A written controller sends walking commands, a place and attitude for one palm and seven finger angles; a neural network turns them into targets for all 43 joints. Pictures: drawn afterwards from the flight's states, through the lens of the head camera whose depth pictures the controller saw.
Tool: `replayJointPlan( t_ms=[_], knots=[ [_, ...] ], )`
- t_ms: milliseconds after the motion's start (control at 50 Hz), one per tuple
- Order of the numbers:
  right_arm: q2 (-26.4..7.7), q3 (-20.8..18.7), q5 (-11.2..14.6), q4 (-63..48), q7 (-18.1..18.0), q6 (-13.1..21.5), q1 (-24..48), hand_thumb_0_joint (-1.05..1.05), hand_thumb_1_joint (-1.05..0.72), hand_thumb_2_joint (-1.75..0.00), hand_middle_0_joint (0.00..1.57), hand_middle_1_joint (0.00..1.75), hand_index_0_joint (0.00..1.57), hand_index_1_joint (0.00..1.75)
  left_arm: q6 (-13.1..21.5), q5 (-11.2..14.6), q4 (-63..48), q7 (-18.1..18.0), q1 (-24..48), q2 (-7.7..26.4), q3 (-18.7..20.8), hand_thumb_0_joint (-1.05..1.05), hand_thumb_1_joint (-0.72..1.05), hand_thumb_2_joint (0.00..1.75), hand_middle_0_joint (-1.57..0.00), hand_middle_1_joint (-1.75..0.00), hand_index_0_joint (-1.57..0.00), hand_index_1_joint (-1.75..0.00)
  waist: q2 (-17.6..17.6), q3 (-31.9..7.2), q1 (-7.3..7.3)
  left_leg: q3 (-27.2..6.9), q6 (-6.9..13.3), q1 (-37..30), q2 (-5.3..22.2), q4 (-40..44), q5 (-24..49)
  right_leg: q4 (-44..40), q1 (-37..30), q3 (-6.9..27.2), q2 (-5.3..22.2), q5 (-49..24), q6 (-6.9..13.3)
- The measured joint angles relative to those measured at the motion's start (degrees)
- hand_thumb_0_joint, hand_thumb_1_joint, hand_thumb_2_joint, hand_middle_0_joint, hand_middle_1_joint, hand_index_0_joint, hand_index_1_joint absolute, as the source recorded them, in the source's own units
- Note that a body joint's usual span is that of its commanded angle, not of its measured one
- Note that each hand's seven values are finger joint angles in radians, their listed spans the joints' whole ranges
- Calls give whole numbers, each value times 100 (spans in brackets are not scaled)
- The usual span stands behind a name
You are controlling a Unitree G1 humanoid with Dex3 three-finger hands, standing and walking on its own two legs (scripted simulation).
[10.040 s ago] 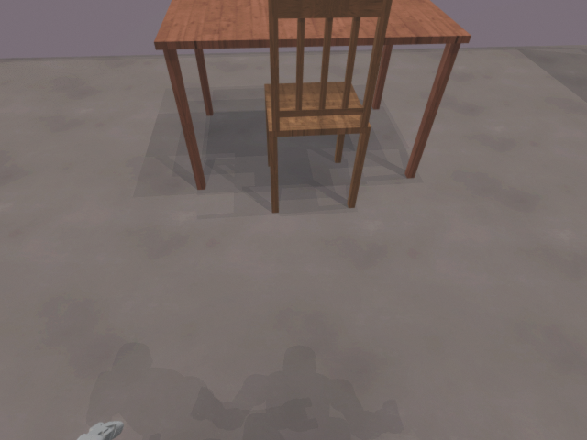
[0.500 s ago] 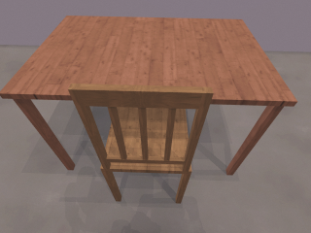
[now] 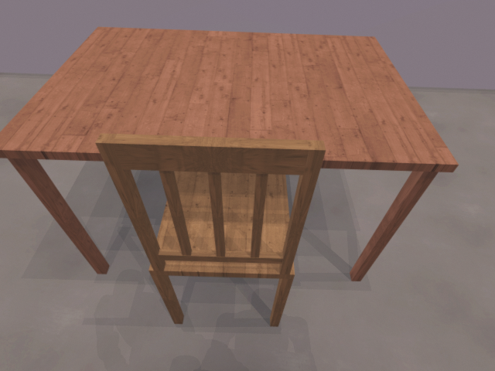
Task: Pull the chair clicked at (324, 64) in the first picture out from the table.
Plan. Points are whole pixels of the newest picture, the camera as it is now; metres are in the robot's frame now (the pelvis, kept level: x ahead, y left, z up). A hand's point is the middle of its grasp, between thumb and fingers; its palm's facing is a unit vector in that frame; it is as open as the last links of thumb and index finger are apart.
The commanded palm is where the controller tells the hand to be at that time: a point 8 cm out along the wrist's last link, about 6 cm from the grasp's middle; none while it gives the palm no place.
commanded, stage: shuffle to correct the standing spot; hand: left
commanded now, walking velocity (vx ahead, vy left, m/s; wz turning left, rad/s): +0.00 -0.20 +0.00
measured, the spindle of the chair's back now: (218, 218) +0.44 +0.09 -0.07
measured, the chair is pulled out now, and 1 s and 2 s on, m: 0.00 0.00 0.00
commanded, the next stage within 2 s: come to a stop and stand still in 0.30 s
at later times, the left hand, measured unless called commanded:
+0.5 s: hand out of the picture +0.02 +0.08 -0.19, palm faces +0.05 -0.98 -0.17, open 7.3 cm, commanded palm none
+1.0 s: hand out of the picture +0.01 +0.11 -0.17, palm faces +0.04 -0.96 -0.28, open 7.3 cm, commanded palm none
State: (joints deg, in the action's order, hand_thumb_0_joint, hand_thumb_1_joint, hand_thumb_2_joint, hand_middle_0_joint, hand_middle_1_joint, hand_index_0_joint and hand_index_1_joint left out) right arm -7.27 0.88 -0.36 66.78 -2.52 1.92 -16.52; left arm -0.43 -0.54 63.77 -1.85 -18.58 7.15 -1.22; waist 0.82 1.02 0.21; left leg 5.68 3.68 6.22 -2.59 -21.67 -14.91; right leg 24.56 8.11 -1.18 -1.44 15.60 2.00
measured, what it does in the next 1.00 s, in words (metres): steps on the spot: left foot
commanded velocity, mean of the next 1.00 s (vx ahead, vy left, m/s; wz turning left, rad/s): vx -0.01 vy -0.03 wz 0.01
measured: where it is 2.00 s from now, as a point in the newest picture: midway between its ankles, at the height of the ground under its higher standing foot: outside the picture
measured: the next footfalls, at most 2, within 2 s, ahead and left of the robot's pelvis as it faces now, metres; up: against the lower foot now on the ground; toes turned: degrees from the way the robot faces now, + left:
left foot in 0.54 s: +0.03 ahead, +0.00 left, +0.00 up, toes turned +2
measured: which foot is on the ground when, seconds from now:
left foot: down 0.00-0.26, up 0.28-0.52, down 0.54-1.00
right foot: down 0.00-1.00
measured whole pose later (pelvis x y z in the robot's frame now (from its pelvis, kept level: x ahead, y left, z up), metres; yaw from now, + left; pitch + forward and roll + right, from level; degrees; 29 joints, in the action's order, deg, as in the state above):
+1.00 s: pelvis +0.00 -0.09 -0.01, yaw +2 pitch -1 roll +1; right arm -10.4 -1.0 -0.8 58.1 -1.1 -0.1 -14.9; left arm 0.9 -0.2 58.0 -3.2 -16.2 10.9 -1.0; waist -1.8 3.2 -0.3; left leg 2.9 2.8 12.4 -2.8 -28.2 -15.4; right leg 28.3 12.7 -6.1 -2.7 15.6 5.4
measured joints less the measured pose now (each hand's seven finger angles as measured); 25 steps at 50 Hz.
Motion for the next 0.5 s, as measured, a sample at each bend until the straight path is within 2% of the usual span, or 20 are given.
replayJointPlan(
  t_ms=[100, 180, 220, 240, 260, 320, 400, 440, 500],
  knots=[
    [2, -100, -31, -37, -79, -63, -12, 0, -91, -90, 20, 30, 20, 30, -160, -59, -127, 58, -3, 35, 95, 0, 91, 90, -20, -30, -20, -30, 113, 6, 3, 100, -43, 161, -2, -216, -100, 786, 443, 31, 67, 467, -38],
    [-79, -194, -72, -85, -89, -114, -34, 0, -91, -90, 20, 30, 20, 30, -271, -101, -261, 98, 45, 65, 198, 0, 91, 90, -20, -30, -20, -30, 26, 57, -32, 124, -147, 292, 129, -452, -212, 1614, 891, 46, 163, 980, -57],
    [-132, -232, -86, -94, -71, -149, -46, 0, -91, -90, 20, 30, 20, 30, -258, -103, -347, 116, 64, 95, 247, 0, 91, 90, -20, -30, -20, -30, -51, 89, -34, 94, -249, 361, 246, -633, -301, 1340, 871, 48, 221, 718, -54],
    [-150, -246, -84, -97, -58, -170, -53, 0, -91, -90, 20, 30, 20, 30, -230, -105, -397, 121, 57, 128, 266, 0, 91, 90, -20, -30, -20, -30, -57, 96, -27, 85, -313, 416, 297, -775, -375, 1015, 794, 75, 251, 354, -61],
    [-174, -263, -74, -95, -46, -199, -40, 0, -91, -90, 20, 30, 20, 30, -201, -112, -411, 110, 69, 148, 285, 0, 91, 90, -20, -30, -20, -30, -103, 116, -23, 55, -380, 473, 394, -942, -465, 943, 771, 26, 188, 127, -64],
    [-221, -302, -46, -130, -25, -310, -33, 0, -91, -90, 20, 30, 20, 30, -187, -122, -447, 81, 128, 199, 286, 0, 91, 90, -20, -30, -20, -29, -176, 105, -97, -146, -325, 789, 532, -1687, -1121, 891, 688, -218, 7, 227, 126],
    [-234, -322, -51, -196, -4, -356, 45, 0, -91, -90, 20, 30, 20, 30, -188, -139, -600, 21, 187, 211, 318, 0, 91, 90, -20, -30, -20, -29, -57, 101, 6, -237, -254, 1273, 479, -2912, -1437, 527, 536, -376, -165, 114, 335],
    [-231, -320, -48, -274, -7, -335, 122, 0, -91, -90, 20, 30, 20, 30, -178, -152, -662, 10, 197, 205, 311, 0, 91, 90, -20, -30, -20, -29, 24, 126, 51, -180, -259, 1313, 441, -2897, -1448, 413, 503, -397, -243, 49, 400],
    [-219, -272, -30, -377, -19, -243, 228, 0, -91, -90, 20, 30, 20, 30, -94, -117, -636, -4, 183, 181, 248, 0, 91, 90, -20, -30, -20, -30, 77, 137, 81, -154, -296, 1034, 366, -1942, -1015, 347, 459, -420, -375, 33, 447]
  ],
)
